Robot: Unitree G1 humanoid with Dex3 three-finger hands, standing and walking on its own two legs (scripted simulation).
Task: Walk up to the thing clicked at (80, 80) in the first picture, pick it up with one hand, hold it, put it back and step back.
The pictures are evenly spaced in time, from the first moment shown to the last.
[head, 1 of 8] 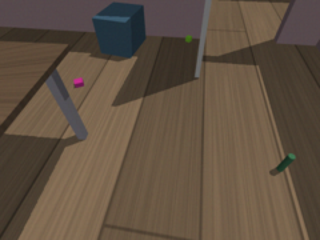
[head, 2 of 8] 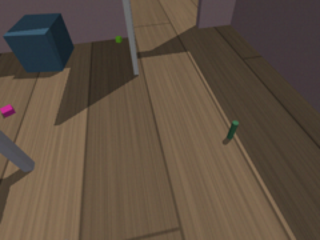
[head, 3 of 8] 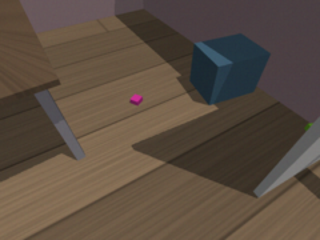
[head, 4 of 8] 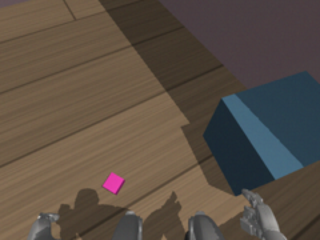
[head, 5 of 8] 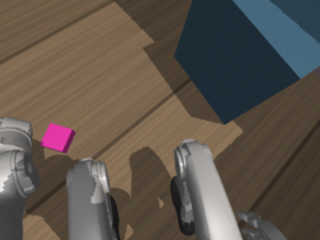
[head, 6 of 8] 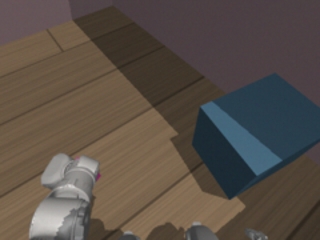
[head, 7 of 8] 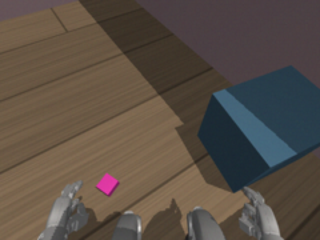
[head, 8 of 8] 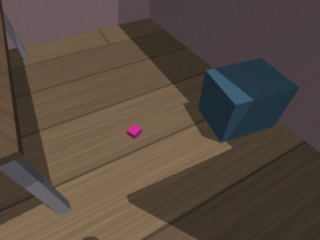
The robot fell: no
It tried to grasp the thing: yes
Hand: left
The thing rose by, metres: 0.66
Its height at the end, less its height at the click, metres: +0.00
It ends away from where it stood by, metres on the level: 0.02
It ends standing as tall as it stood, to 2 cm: yes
